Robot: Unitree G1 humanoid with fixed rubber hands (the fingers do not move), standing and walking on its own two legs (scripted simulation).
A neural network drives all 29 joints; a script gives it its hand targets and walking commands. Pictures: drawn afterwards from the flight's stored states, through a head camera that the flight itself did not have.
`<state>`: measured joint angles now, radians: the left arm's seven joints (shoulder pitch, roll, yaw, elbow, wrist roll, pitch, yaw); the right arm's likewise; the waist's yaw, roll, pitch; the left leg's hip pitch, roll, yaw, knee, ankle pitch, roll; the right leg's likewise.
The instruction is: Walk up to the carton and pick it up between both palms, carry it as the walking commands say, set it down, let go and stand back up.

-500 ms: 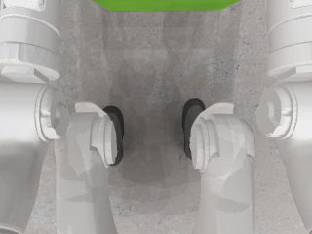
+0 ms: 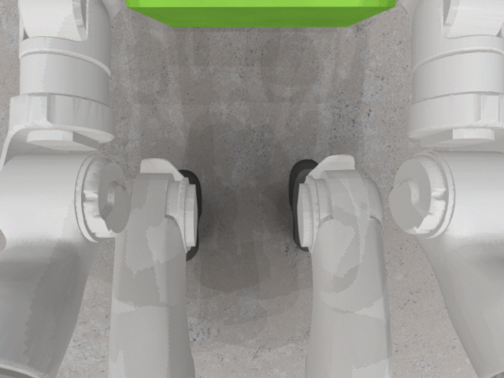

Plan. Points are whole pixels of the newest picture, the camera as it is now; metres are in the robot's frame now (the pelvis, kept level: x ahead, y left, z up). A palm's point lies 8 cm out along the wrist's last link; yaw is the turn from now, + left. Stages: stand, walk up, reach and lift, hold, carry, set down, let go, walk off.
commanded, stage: reach and lift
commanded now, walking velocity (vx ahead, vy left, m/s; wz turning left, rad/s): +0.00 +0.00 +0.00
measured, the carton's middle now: out of the picture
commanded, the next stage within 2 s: none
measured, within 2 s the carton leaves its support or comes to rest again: neither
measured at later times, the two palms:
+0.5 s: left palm out of the picture +0.55 +0.15 -0.07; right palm out of the picture +0.55 -0.19 -0.07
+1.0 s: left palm out of the picture +0.53 +0.15 +0.00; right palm out of the picture +0.52 -0.19 +0.00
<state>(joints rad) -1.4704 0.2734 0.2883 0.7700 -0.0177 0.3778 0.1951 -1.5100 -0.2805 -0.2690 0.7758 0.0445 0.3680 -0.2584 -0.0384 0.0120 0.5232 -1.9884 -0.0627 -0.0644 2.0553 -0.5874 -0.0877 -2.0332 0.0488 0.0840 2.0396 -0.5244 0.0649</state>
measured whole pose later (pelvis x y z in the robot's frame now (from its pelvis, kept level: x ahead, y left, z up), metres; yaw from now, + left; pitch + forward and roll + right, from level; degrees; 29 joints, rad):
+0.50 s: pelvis -0.02 +0.00 +0.05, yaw +0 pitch +28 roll +1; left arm -1.46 0.26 0.34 0.71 0.04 0.44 0.16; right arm -1.49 -0.24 -0.32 0.69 -0.03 0.44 -0.25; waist -0.04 0.02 0.52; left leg -1.86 -0.08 -0.07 1.88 -0.51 -0.09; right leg -1.90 0.05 0.09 1.87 -0.45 0.06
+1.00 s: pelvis -0.03 +0.00 +0.09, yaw +0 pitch +24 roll +2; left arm -1.38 0.23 0.37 0.66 0.05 0.47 0.14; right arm -1.41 -0.18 -0.34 0.62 -0.04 0.46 -0.26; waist -0.03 0.01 0.52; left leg -1.67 -0.08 -0.08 1.72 -0.47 -0.09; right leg -1.71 0.07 0.10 1.71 -0.41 0.06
